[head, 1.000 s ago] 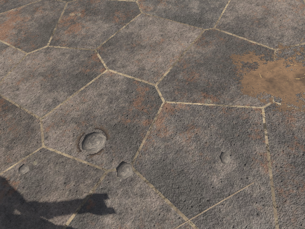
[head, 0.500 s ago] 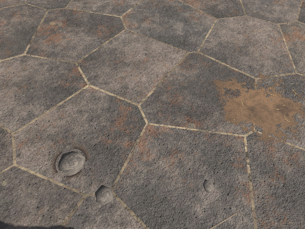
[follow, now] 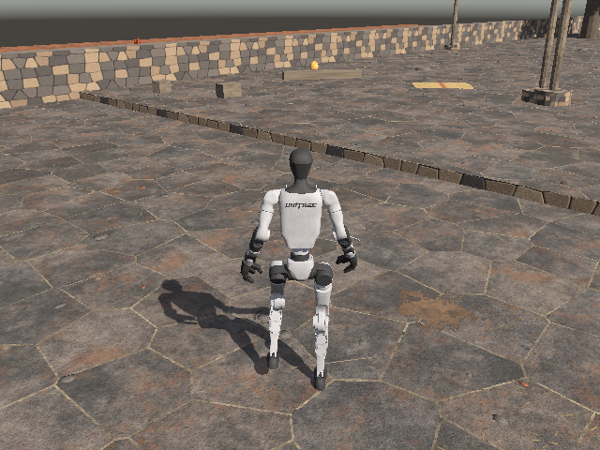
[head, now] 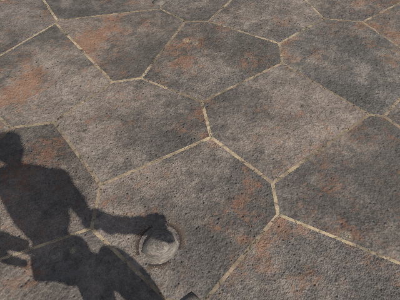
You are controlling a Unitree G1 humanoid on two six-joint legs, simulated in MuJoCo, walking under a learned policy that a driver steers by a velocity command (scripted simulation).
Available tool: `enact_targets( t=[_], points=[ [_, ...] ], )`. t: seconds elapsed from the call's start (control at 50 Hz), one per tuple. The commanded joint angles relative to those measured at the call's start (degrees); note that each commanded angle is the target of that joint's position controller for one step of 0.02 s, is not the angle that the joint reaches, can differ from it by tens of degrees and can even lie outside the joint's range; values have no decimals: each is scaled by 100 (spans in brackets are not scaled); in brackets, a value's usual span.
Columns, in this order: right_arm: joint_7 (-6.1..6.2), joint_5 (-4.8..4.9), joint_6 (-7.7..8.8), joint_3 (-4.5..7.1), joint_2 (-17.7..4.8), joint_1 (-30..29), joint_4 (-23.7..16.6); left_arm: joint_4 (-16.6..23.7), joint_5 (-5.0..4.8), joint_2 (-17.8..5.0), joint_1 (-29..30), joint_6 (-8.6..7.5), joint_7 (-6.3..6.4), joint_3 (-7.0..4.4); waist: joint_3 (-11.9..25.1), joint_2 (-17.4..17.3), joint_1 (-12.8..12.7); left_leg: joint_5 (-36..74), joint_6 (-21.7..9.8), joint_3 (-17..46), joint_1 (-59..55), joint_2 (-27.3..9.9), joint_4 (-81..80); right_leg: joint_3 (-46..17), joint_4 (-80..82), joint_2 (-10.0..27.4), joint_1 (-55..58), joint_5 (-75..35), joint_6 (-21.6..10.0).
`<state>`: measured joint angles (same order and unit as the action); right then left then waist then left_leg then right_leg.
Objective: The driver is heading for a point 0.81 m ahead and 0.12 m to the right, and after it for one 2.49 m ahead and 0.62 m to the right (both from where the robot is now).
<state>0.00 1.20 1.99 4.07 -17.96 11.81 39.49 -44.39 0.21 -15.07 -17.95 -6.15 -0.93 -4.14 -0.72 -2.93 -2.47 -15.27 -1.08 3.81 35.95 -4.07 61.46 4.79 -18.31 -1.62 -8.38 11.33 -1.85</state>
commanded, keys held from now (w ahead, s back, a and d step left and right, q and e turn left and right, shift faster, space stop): w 0.08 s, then w+e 0.88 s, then w+q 0.04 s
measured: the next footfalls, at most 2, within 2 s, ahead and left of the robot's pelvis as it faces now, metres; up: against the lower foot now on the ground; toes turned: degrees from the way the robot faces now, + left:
left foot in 0.24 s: +0.30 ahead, +0.16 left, +0.00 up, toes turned +1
right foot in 0.76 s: +0.54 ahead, -0.13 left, +0.00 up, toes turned -20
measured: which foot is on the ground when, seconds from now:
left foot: up 0.00-0.22, down 0.24-0.78, up 0.80-1.00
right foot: down 0.00-0.24, up 0.26-0.74, down 0.76-1.00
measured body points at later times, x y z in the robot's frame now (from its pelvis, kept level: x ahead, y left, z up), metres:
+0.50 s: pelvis +0.27 +0.06 +0.00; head +0.29 +0.07 +0.45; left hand +0.44 +0.32 -0.11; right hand +0.29 -0.23 -0.11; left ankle +0.26 +0.16 -0.74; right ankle +0.32 -0.11 -0.66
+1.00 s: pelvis +0.52 -0.05 +0.00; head +0.55 -0.08 +0.45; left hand +0.71 +0.17 -0.10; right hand +0.58 -0.38 -0.09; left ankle +0.67 +0.10 -0.66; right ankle +0.51 -0.12 -0.74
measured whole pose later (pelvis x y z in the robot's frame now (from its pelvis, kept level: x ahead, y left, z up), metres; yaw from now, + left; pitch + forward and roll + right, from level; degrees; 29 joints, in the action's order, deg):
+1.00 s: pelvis +0.52 -0.05 +0.00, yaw -25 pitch +2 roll +1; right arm 0.3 -0.7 5.7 3.4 -17.8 6.5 40.3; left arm -40.5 -0.6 -15.7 -18.0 -2.9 -1.0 -3.7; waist -3.0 -1.8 -2.1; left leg -13.3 2.3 4.3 36.5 -6.3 58.3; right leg -3.2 -21.2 -6.2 -12.8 9.6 -6.0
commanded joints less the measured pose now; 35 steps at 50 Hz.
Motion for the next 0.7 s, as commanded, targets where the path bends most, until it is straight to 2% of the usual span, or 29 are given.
enact_targets(
  t=[0.02, 0.08, 0.12, 0.16, 0.18, 0.2, 0.22, 0.24, 0.26, 0.28, 0.3, 0.32, 0.34, 0.36, 0.38, 0.42, 0.46, 0.54, 0.58, 0.66, 0.7],
  points=[
    [-73, -74, 99, -77, -29, -81, -378, 300, -52, -831, 393, -118, 2, -182, -191, 564, 223, 762, 48, 150, 376, -290, -915, -1098, 1153, 1570, 40, -929, -1122],
    [-171, -55, 197, -148, 7, -694, -498, 186, -138, -998, 245, -48, 16, -205, -264, 569, 4, 1429, 56, -231, -86, -177, -1990, -636, 1111, 1396, -38, -1055, -957],
    [-207, -22, 233, -151, -38, -1103, -662, 42, -216, -1116, -88, 12, 4, -218, -340, 592, -132, 1412, 30, -304, -280, -94, -2425, -761, 1031, 1496, 88, -995, -920],
    [-237, 0, 274, -104, -180, -1240, -763, -60, -242, -1213, -258, 94, 7, -231, -362, 655, -96, 1112, -60, -318, -410, 31, -2801, -934, 811, 1653, 397, -1103, -856],
    [-244, 2, 298, -61, -277, -1141, -757, -95, -242, -1263, -281, 139, 18, -236, -300, 708, 5, 966, -115, -349, -638, 109, -2973, -1010, 628, 1706, 523, -1288, -797],
    [-235, -11, 321, 9, -391, -812, -682, -111, -242, -1304, -219, 181, 32, -230, -117, 747, 260, 947, -199, -468, -1208, 257, -3206, -953, 215, 1643, 528, -1880, -691],
    [-192, -39, 324, 146, -620, -93, -466, -135, -221, -1194, -250, 201, 43, -176, 346, 682, 628, 968, -335, -576, -2310, 413, -3341, -733, -694, 1367, 336, -2594, -528],
    [-117, -104, 308, 287, -965, 888, -282, -53, -124, -896, -232, 181, 52, -46, 1103, 498, 1085, 1040, -586, -47, -3897, -172, -3130, -493, -2140, 1053, -530, -1945, -275],
    [-44, -259, 259, 393, -1569, 1374, -251, 156, -57, -164, -736, 110, 48, 165, 1946, -980, 880, 303, -1296, 2434, -5806, -1819, -3458, -268, -4415, 191, -2632, 1105, 164],
    [-64, -246, 266, 300, -1224, 1501, -246, 82, -214, -512, -751, 33, 62, 104, 2416, -1098, 1012, -355, -1590, 3815, -5695, -2123, -4238, -1144, -5455, 69, -3207, 2184, 195],
    [-86, -178, 279, 180, -861, 1188, -203, 177, -346, -917, -385, 32, 63, -30, 1511, -738, 955, -437, -1353, 2926, -5127, -1922, -4297, -1216, -5772, 361, -3690, 1825, 158],
    [-99, -128, 293, 107, -624, 858, -181, 257, -308, -895, -74, 51, 74, -27, 978, -545, 803, -150, -1188, 2107, -4436, -1675, -4382, -1046, -5617, 625, -3696, 1353, 130],
    [-119, -143, 314, 52, -426, 499, -160, 271, -218, -838, 82, 96, 92, -41, 619, -377, 612, 195, -1081, 1565, -3777, -1426, -4562, -1013, -5337, 795, -3492, 964, 136],
    [-132, -177, 364, 18, -268, 268, -148, 244, -190, -791, 18, 181, 91, -73, 425, -490, 417, 559, -1002, 1096, -3292, -1240, -4772, -1066, -5121, 937, -3166, 669, 142],
    [-131, -200, 410, 25, -221, 128, -117, 200, -209, -678, -102, 267, 75, -64, 354, -489, 293, 755, -988, 783, -2997, -1168, -4973, -1065, -5043, 968, -2886, 474, 161],
    [-105, -202, 507, 74, -277, 56, -7, 229, -209, -477, -70, 387, 65, -36, 180, -276, 182, 1338, -1049, 306, -2753, -1189, -5228, -1075, -4876, 977, -2846, 231, 217],
    [-54, -221, 535, 120, -359, 81, 110, 338, -177, -426, 179, 441, 74, -32, -7, -99, 177, 1680, -1040, -114, -2788, -1187, -5339, -1145, -4487, 968, -3104, -154, 266],
    [38, -196, 474, 182, -553, 196, 265, 551, -146, -298, 812, 402, -59, 37, -233, -5, 364, 1769, -899, -883, -2973, -1056, -5426, -889, -3095, 889, -3076, -1231, 227],
    [66, -161, 426, 223, -681, 366, 352, 714, -134, -254, 1244, 391, -140, 77, -381, 83, 534, 1753, -869, -1097, -3146, -1140, -5438, -652, -2597, 842, -3055, -1379, 156],
    [71, -32, 277, 298, -861, 607, 522, 1031, -145, -349, 1742, 400, -259, 69, -552, 76, 649, 2157, -733, -1354, -3882, -1332, -5114, -357, -2024, 744, -3183, -843, -108],
    [89, 12, 197, 342, -1024, 550, 528, 1122, -136, -489, 1639, 421, -288, -3, -334, -74, 474, 3773, -614, -1529, -4108, -1338, -4512, -41, -1924, 449, -2716, -294, -321]
  ],
)
Over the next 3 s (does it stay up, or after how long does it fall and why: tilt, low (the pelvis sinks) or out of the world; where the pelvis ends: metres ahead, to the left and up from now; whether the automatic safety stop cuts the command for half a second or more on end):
stays up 1.15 -0.33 0.00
